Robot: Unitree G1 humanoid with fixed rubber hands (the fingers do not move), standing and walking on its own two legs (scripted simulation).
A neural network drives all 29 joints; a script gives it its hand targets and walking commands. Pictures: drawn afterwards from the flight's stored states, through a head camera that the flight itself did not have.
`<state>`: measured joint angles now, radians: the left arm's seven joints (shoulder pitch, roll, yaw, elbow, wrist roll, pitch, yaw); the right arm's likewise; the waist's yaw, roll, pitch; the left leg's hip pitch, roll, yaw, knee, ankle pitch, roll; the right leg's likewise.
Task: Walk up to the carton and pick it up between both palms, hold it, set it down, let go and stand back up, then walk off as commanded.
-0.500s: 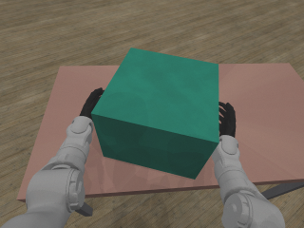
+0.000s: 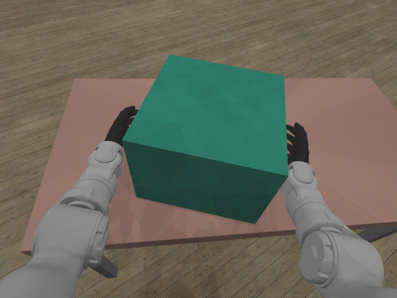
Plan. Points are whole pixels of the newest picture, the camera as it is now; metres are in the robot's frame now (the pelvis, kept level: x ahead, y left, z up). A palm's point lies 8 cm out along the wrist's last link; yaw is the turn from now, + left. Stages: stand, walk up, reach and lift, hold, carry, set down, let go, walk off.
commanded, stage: set down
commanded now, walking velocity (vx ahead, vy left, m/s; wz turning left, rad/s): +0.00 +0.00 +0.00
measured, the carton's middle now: (210, 135) +0.49 -0.04 +0.00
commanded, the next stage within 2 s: none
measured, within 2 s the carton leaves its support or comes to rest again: rests again in 0.02 s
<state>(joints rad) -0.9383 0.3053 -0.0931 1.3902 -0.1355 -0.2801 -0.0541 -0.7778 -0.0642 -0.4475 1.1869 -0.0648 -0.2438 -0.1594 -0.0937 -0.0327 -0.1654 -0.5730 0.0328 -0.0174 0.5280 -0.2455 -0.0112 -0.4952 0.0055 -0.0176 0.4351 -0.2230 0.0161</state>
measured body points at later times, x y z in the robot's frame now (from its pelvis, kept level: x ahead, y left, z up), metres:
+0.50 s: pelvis -0.04 +0.00 -0.02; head +0.03 +0.03 +0.42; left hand +0.43 +0.20 +0.04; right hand +0.37 -0.24 +0.04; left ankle -0.01 +0.12 -0.73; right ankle -0.03 -0.14 -0.73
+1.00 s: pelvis -0.06 +0.00 -0.02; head +0.00 +0.03 +0.42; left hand +0.40 +0.22 +0.04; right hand +0.33 -0.25 +0.02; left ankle -0.01 +0.12 -0.73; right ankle -0.03 -0.14 -0.73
